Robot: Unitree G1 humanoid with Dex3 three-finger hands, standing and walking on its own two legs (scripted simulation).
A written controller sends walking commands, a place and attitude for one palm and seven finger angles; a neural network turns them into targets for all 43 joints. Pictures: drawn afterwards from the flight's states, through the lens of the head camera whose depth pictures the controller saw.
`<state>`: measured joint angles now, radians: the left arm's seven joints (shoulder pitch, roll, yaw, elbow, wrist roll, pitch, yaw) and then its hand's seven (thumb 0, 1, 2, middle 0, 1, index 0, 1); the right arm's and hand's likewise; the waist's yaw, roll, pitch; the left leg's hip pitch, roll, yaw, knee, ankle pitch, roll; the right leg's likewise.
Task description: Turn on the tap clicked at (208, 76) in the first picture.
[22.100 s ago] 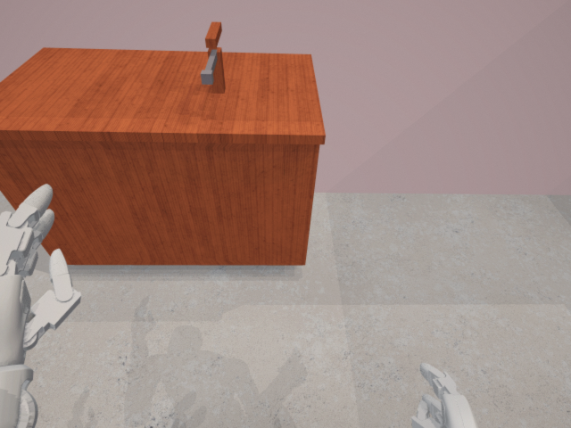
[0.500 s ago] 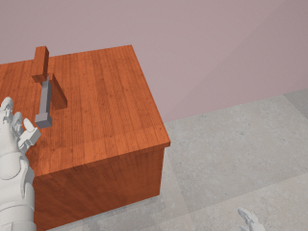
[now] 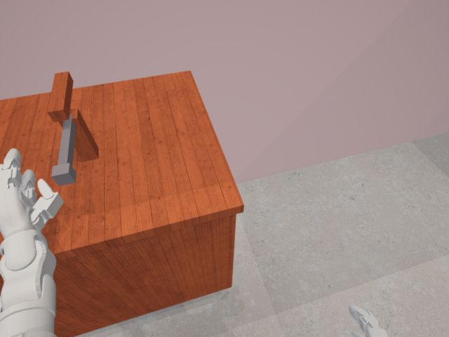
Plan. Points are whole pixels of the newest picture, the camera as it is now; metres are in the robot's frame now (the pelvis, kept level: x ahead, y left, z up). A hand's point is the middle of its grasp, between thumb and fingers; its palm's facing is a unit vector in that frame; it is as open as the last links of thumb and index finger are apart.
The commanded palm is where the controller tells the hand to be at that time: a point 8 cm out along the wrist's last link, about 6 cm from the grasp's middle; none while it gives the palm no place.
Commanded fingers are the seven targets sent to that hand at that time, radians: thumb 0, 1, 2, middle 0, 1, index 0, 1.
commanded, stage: push the lever round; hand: left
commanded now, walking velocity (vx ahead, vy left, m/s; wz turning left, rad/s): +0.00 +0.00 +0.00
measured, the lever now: (64, 174) +0.36 +0.31 +0.10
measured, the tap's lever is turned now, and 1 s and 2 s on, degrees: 0 29 56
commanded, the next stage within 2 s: none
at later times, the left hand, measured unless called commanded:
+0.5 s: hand (79, 191) +0.34 +0.28 +0.08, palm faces +0.65 -0.76 -0.06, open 7.7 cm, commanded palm +0.30 +0.30 +0.09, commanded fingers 0.00 0.90 0.90 -0.15 -0.15 -0.15 -0.15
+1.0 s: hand (110, 173) +0.38 +0.24 +0.08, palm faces +0.73 -0.68 -0.09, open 7.8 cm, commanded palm +0.33 +0.26 +0.09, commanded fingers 0.00 0.90 0.90 -0.15 -0.15 -0.15 -0.15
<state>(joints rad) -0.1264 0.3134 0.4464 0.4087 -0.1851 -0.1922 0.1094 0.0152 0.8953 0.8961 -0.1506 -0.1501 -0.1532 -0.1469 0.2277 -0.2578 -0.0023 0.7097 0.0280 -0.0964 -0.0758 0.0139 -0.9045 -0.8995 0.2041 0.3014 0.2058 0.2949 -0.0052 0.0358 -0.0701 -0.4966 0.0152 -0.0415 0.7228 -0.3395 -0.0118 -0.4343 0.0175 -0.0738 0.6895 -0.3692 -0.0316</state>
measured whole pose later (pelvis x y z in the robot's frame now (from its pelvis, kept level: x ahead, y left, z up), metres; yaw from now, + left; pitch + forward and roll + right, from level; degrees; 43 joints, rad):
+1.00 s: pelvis +0.00 +0.00 +0.00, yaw +0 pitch +7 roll -1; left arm -0.37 0.11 0.29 0.52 0.02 -0.10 0.64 0.01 0.89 0.90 -0.15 -0.15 -0.15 -0.15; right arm 0.20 -0.23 -0.01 0.73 -0.02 -0.01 -0.04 0.01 -0.90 -0.90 0.20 0.30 0.21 0.29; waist -0.03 0.03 -0.09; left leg -0.52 0.01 -0.05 0.73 -0.34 -0.01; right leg -0.45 0.01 -0.08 0.70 -0.37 -0.03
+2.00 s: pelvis +0.00 -0.01 -0.01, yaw +1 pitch +12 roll -1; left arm -0.76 0.04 0.38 0.88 0.15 -0.06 0.96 0.01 0.92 0.91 -0.15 -0.15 -0.15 -0.15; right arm 0.23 -0.21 -0.04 0.80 -0.10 0.02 0.05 0.01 -0.91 -0.90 0.20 0.30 0.20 0.29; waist -0.08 0.04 -0.14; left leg -0.65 0.01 -0.07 0.79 -0.35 -0.03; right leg -0.58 0.02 -0.11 0.77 -0.40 -0.05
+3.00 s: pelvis +0.02 -0.01 +0.00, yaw +1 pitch +12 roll -1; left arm -0.76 0.08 0.42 0.86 0.13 -0.05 0.92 0.01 0.90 0.90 -0.15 -0.15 -0.15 -0.15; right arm 0.30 -0.22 -0.05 0.80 -0.11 0.03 0.08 0.01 -0.91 -0.90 0.20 0.30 0.20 0.29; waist -0.09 0.04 -0.15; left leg -0.58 0.02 -0.06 0.74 -0.36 -0.02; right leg -0.51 0.02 -0.09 0.70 -0.40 -0.04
